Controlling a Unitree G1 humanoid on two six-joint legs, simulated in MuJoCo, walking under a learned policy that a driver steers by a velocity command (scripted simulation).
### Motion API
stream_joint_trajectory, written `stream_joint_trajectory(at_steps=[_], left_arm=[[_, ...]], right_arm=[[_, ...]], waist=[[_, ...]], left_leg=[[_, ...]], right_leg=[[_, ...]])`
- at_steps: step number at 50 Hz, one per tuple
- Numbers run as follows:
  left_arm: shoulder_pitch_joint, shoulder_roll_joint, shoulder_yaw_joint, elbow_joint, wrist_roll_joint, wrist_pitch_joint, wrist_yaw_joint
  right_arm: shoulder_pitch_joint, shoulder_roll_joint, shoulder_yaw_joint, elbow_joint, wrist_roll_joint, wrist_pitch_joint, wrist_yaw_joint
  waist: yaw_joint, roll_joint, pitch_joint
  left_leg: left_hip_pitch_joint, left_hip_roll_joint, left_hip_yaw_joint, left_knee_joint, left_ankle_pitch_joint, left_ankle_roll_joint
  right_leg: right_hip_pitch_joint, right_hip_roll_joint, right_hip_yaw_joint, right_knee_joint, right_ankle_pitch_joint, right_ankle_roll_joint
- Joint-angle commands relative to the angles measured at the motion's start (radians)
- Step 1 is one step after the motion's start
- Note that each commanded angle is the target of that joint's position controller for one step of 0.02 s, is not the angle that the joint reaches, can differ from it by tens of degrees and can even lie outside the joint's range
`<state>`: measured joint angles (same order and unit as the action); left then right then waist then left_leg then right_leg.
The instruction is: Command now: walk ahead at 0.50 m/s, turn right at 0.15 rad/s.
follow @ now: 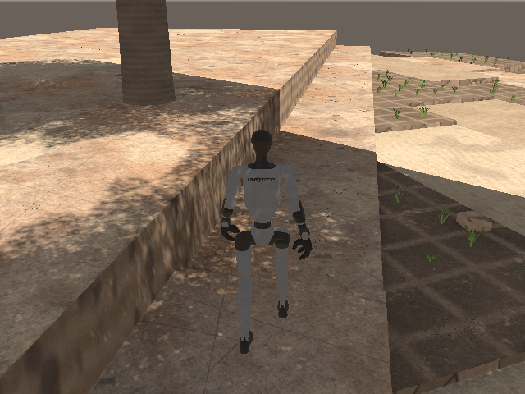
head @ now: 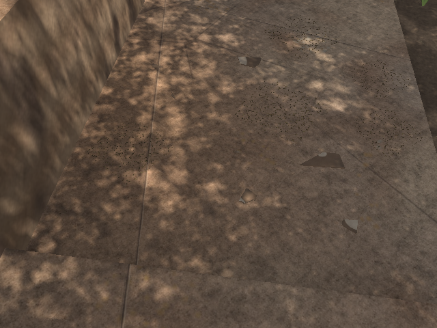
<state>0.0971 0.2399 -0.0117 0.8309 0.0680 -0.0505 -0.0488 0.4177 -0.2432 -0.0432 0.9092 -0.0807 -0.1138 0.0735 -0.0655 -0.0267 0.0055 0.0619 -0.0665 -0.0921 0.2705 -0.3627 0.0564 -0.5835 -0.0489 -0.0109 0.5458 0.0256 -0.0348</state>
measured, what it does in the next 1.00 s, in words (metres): walks ahead, turning right: right foot, then left foot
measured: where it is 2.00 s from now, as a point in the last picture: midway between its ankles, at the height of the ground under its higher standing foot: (273, 168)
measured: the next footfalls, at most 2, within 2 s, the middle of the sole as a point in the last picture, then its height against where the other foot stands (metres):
right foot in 0.06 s outside the picture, level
left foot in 0.54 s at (213, 308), level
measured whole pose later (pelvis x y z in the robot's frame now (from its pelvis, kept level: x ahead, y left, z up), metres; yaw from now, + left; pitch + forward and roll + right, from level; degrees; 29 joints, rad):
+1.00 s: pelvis +0.57 -0.15 -0.02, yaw -20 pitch +1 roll +4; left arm 0.10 0.21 -0.02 0.77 0.10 -0.05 -0.05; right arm 0.54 -0.17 0.01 0.98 -0.08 -0.12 0.03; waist -0.16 -0.06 -0.01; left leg -0.09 -0.04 0.08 0.53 -0.46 0.04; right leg -0.61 -0.14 0.07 0.56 0.29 0.00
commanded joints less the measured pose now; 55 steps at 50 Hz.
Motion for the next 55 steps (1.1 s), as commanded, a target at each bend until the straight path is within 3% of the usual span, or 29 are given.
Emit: stream_joint_trajectory(at_steps=[1, 3, 4, 5, 6, 7, 8, 10, 12, 18, 24, 26, 27, 28, 29, 30, 31, 32, 34, 37, 39, 42, 43, 44, 46, 48, 51, 54, 55], left_arm=[[-0.144, 0.121, 0.031, -0.107, -0.02, -0.025, 0.004], [0.012, 0.204, 0.068, -0.066, -0.047, -0.047, 0.011], [0.192, 0.227, 0.069, -0.02, -0.039, -0.056, 0.012], [0.445, 0.225, 0.074, 0.023, -0.032, -0.045, 0.018], [0.589, 0.184, 0.065, 0.099, 0.005, -0.055, 0.021], [0.488, 0.211, 0.078, 0.094, -0.001, -0.076, 0.022], [0.37, 0.167, 0.068, 0.071, -0.01, -0.08, 0.024], [0.242, 0.075, 0.038, 0.04, -0.019, -0.084, 0.021], [0.166, 0.069, 0.036, 0.003, -0.022, -0.096, 0.016], [0.29, 0.147, 0.074, 0.024, -0.003, -0.103, -0.043], [0.395, 0.166, 0.096, 0.033, 0.006, -0.067, -0.065], [0.346, 0.182, 0.105, 0.025, 0.004, -0.062, -0.059], [0.338, 0.173, 0.101, 0.023, 0.01, -0.067, -0.057], [0.322, 0.107, 0.078, -0.011, 0.011, -0.078, -0.054], [0.518, -0.034, 0.036, 0.004, 0.032, -0.099, -0.049], [0.389, 0.069, 0.06, -0.004, 0.009, -0.094, -0.053], [0.299, 0.098, 0.071, -0.018, -0.002, -0.08, -0.033], [0.267, 0.117, 0.075, -0.016, 0.002, -0.071, -0.004], [0.23, 0.063, 0.05, -0.029, 0.047, -0.058, 0.01], [0.184, 0.031, 0.037, -0.047, 0.026, -0.034, 0.003], [0.182, 0.015, 0.026, -0.045, 0.023, -0.018, -0.011], [0.196, 0.019, 0.019, -0.061, 0.038, -0.011, -0.029], [0.134, 0.038, 0.02, -0.088, 0.029, -0.013, -0.021], [0.092, 0.062, 0.029, -0.094, 0.034, -0.019, -0.01], [-0.025, 0.044, 0.023, -0.129, 0.029, -0.021, 0.003], [-0.074, 0.015, 0.006, -0.126, 0.032, -0.016, 0.002], [-0.105, 0.027, -0.007, -0.149, 0.026, 0.008, -0.005], [-0.119, 0.064, -0.008, -0.131, 0.028, 0.009, 0.001], [-0.061, 0.094, 0.006, -0.107, 0.01, -0.002, 0.007]], right_arm=[[0.007, -0.189, -0.033, -0.027, 0.0, 0.001, -0.015], [0.013, -0.202, -0.03, -0.031, -0.012, -0.003, -0.007], [0.125, -0.121, -0.003, -0.039, -0.034, -0.008, -0.006], [0.222, -0.067, 0.025, -0.048, -0.046, -0.022, 0.008], [-0.008, -0.117, 0.002, -0.088, -0.007, -0.018, 0.019], [-0.122, -0.104, 0.002, -0.13, 0.013, -0.017, 0.0], [-0.143, -0.132, 0.0, -0.123, -0.003, -0.016, -0.029], [-0.137, -0.083, 0.022, -0.125, -0.036, -0.005, -0.056], [-0.131, -0.062, 0.03, -0.126, -0.03, 0.022, -0.057], [-0.337, -0.037, 0.058, -0.194, 0.009, 0.051, -0.056], [-0.535, -0.087, 0.047, -0.248, 0.013, 0.032, -0.052], [-0.456, -0.13, 0.033, -0.214, 0.034, 0.023, -0.064], [-0.318, -0.175, 0.016, -0.168, 0.053, 0.009, -0.069], [-0.108, -0.211, 0.007, -0.122, 0.05, -0.005, -0.072], [0.075, -0.208, 0.012, -0.087, 0.036, -0.005, -0.059], [0.151, -0.15, 0.013, -0.048, 0.007, -0.001, -0.058], [0.046, -0.144, 0.009, -0.058, 0.018, -0.004, -0.06], [-0.072, -0.092, 0.024, -0.081, 0.026, 0.003, -0.069], [-0.139, -0.007, 0.051, -0.092, 0.03, 0.004, -0.086], [-0.152, -0.054, 0.021, -0.079, 0.029, -0.022, -0.091], [-0.112, -0.095, 0.001, -0.057, 0.002, -0.022, -0.064], [-0.085, -0.068, 0.001, -0.045, -0.021, -0.024, -0.034], [-0.053, -0.044, 0.011, -0.017, -0.032, -0.033, -0.042], [0.026, -0.043, 0.013, -0.006, -0.007, -0.038, -0.056], [0.159, -0.031, 0.027, 0.048, -0.001, -0.032, -0.062], [0.182, -0.019, 0.038, 0.05, 0.007, -0.014, -0.051], [0.153, -0.059, 0.035, 0.038, -0.005, -0.005, -0.014], [0.181, -0.109, 0.018, 0.055, 0.03, 0.011, -0.033], [0.179, -0.125, 0.014, 0.068, 0.033, 0.025, -0.034]], waist=[[0.018, 0.111, 0.049], [0.099, 0.076, -0.062], [0.101, -0.013, -0.27], [0.182, -0.166, -0.467], [0.281, -0.085, -0.286], [0.229, -0.039, -0.065], [0.184, 0.006, 0.001], [0.089, 0.002, 0.005], [0.044, -0.007, 0.008], [0.104, -0.015, 0.037], [0.137, -0.035, 0.049], [0.074, -0.028, 0.025], [0.025, -0.016, -0.052], [-0.044, 0.104, -0.243], [-0.019, 0.353, -0.493], [-0.107, 0.174, -0.317], [-0.067, 0.101, -0.104], [-0.022, 0.052, -0.019], [0.034, 0.064, -0.038], [0.049, 0.053, -0.02], [0.041, 0.05, 0.002], [0.062, 0.068, 0.022], [0.046, 0.062, 0.04], [-0.004, 0.056, 0.022], [-0.065, 0.071, 0.038], [-0.091, 0.047, 0.072], [-0.069, 0.054, 0.147], [-0.083, 0.021, 0.152], [-0.039, 0.005, 0.128]], left_leg=[[0.041, 0.307, -0.07, -0.027, 0.677, 0.143], [-0.063, 0.197, 0.062, 0.209, 0.966, 0.058], [-0.267, 0.112, 0.088, 0.474, 0.741, -0.002], [-0.618, -0.053, 0.071, 0.802, 0.125, -0.075], [-0.821, -0.056, -0.029, 1.023, -0.197, -0.042], [-0.906, 0.038, -0.066, 1.061, -0.123, -0.007], [-0.849, 0.096, -0.071, 1.007, -0.052, 0.008], [-0.702, 0.166, -0.05, 0.888, 0.022, 0.01], [-0.645, 0.176, -0.026, 0.791, 0.013, -0.024], [-0.568, 0.134, 0.092, 0.434, 0.365, -0.092], [-0.518, 0.078, 0.095, 0.255, 0.363, -0.064], [-0.408, 0.066, 0.115, 0.189, 0.386, -0.01], [-0.188, 0.079, 0.112, 0.238, 0.456, 0.043], [0.139, 0.196, -0.009, 0.292, 0.602, 0.173], [0.597, 0.467, -0.431, 0.225, 0.661, 0.455], [0.501, 0.487, -0.551, 0.086, 0.326, 0.378], [0.24, 0.45, -0.437, 0.027, 0.16, 0.282], [0.044, 0.42, -0.346, -0.029, 0.142, 0.252], [-0.103, 0.362, -0.22, -0.1, 0.303, 0.236], [-0.184, 0.285, -0.072, -0.161, 0.313, 0.227], [-0.279, 0.253, 0.022, -0.168, 0.317, 0.225], [-0.392, 0.266, 0.042, -0.098, 0.34, 0.229], [-0.229, 0.307, -0.016, -0.039, 0.318, 0.225], [-0.058, 0.302, -0.027, 0.005, 0.288, 0.238], [0.045, 0.317, -0.085, 0.095, 0.245, 0.235], [-0.146, 0.232, -0.025, 0.17, 0.116, 0.195], [-0.438, 0.253, -0.077, 0.208, -0.099, 0.185], [-0.274, 0.261, -0.169, 0.357, -0.127, 0.151], [-0.282, 0.238, -0.163, 0.437, -0.101, 0.126]], right_leg=[[0.053, 0.049, -0.059, -0.035, -0.016, -0.056], [0.414, 0.125, -0.102, -0.013, 0.017, -0.108], [0.817, 0.019, 0.057, 0.078, 0.179, -0.232], [1.231, -0.239, 0.547, -0.071, -0.01, -0.456], [1.147, -0.242, 0.692, -0.227, -0.191, -0.368], [0.929, -0.23, 0.607, -0.264, -0.334, -0.279], [0.745, -0.2, 0.545, -0.295, -0.315, -0.276], [0.532, -0.157, 0.42, -0.346, -0.142, -0.275], [0.423, -0.115, 0.363, -0.399, -0.177, -0.269], [0.271, -0.042, 0.243, -0.35, 0.122, -0.26], [0.426, -0.086, 0.367, -0.26, 0.131, -0.23], [0.489, -0.089, 0.359, -0.172, 0.309, -0.183], [0.427, -0.038, 0.324, -0.061, 0.383, -0.124], [0.295, 0.075, 0.259, 0.201, 0.246, -0.052], [-0.053, 0.23, 0.177, 0.561, -0.574, 0.03], [-0.269, 0.178, 0.164, 0.791, -0.651, 0.016], [-0.285, 0.097, 0.168, 0.832, -0.537, -0.011], [-0.233, 0.039, 0.153, 0.779, -0.447, -0.021], [-0.095, -0.041, 0.154, 0.651, -0.367, -0.02], [-0.047, -0.043, 0.099, 0.464, -0.376, 0.03], [0.008, -0.052, 0.033, 0.351, -0.211, 0.046], [0.075, -0.053, 0.038, 0.382, 0.014, 0.002], [-0.103, -0.112, 0.155, 0.301, 0.144, 0.002], [-0.239, -0.101, 0.132, 0.211, 0.201, 0.015], [-0.335, -0.112, 0.129, 0.115, 0.216, 0.036], [-0.15, -0.087, 0.058, -0.063, 0.338, 0.045], [0.121, -0.08, 0.041, -0.026, 0.262, 0.044], [0.132, -0.099, 0.067, -0.236, 0.226, 0.05], [0.253, -0.092, 0.036, -0.296, 0.296, 0.036]])
Over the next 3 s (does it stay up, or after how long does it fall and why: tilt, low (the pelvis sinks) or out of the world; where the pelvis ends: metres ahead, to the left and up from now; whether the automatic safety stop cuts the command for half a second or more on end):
stays up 1.57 -0.28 -0.12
